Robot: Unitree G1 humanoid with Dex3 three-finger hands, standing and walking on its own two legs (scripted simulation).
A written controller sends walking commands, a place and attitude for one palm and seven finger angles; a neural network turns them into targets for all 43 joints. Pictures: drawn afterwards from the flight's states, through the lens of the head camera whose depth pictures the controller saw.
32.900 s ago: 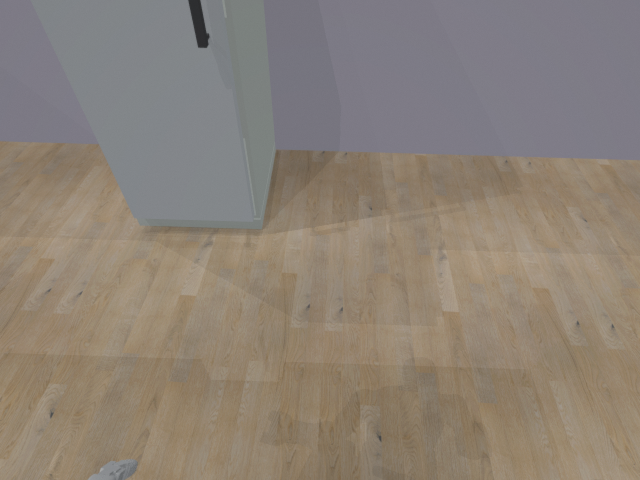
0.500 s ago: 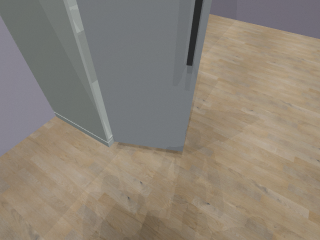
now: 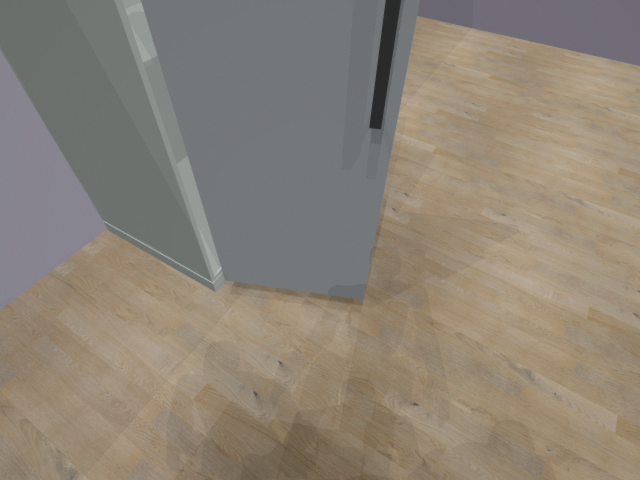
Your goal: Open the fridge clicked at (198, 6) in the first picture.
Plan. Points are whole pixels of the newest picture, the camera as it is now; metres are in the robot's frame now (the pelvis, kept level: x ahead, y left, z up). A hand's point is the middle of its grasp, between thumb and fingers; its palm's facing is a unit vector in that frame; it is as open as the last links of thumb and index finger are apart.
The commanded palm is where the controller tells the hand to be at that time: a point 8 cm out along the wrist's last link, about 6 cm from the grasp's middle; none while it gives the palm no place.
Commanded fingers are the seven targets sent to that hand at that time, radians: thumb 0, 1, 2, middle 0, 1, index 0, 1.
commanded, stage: look to check the result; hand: right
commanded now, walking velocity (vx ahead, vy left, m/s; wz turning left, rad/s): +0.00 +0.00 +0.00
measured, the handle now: out of the picture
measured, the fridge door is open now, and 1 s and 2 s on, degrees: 68 68 68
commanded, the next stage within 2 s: stand and wait in 0.32 s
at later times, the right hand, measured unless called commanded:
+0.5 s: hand out of the picture +0.08 -0.22 -0.16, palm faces -0.03 +0.96 -0.29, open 7.4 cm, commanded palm none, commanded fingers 0.00 -0.90 -0.90 0.20 0.30 0.20 0.30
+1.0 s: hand out of the picture +0.09 -0.21 -0.16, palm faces -0.03 +0.95 -0.31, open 7.4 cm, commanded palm none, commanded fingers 0.00 -0.90 -0.90 0.20 0.30 0.20 0.30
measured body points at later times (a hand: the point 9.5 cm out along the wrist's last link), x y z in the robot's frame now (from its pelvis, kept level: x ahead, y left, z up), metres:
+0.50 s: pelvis +0.02 +0.01 +0.00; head +0.03 +0.01 +0.45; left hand +0.09 +0.30 -0.13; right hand +0.08 -0.27 -0.14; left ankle -0.02 +0.14 -0.74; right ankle +0.04 -0.08 -0.74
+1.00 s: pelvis +0.03 +0.02 +0.00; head +0.05 +0.03 +0.45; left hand +0.10 +0.31 -0.14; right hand +0.10 -0.26 -0.14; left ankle -0.02 +0.14 -0.74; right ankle +0.04 -0.08 -0.74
